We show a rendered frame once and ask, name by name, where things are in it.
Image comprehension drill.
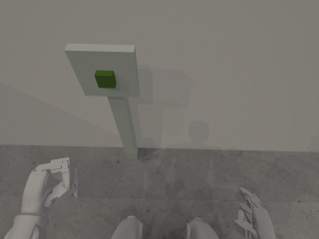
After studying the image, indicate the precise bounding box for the robot left shin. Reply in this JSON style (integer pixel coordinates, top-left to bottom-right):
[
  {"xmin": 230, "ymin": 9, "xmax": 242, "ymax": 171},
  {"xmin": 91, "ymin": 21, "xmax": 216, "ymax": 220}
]
[{"xmin": 127, "ymin": 215, "xmax": 137, "ymax": 219}]

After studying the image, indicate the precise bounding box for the left robot thigh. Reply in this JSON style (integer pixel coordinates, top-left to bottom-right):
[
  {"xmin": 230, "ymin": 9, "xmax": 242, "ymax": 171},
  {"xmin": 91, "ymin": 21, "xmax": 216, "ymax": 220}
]
[{"xmin": 111, "ymin": 218, "xmax": 143, "ymax": 239}]

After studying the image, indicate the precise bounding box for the left robot forearm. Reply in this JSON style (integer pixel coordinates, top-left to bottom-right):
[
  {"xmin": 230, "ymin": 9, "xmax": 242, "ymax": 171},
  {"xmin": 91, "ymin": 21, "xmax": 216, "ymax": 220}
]
[{"xmin": 4, "ymin": 213, "xmax": 50, "ymax": 239}]

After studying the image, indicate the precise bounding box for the left robot hand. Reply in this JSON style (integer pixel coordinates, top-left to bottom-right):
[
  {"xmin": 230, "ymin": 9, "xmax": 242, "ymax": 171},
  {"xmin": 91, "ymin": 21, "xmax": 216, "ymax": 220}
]
[{"xmin": 21, "ymin": 157, "xmax": 80, "ymax": 217}]

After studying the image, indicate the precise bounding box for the button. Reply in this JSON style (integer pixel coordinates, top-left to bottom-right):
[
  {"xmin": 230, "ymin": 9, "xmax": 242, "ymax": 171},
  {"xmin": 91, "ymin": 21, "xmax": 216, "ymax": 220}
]
[{"xmin": 95, "ymin": 70, "xmax": 117, "ymax": 89}]

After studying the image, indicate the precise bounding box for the right robot hand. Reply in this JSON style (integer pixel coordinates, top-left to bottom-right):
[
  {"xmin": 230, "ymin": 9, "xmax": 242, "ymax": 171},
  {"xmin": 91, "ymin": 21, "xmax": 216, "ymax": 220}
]
[{"xmin": 234, "ymin": 187, "xmax": 276, "ymax": 239}]

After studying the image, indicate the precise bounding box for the panel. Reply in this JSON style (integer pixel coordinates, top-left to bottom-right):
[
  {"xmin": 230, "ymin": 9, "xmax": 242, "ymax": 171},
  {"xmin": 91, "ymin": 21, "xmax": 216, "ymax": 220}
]
[{"xmin": 64, "ymin": 43, "xmax": 140, "ymax": 160}]

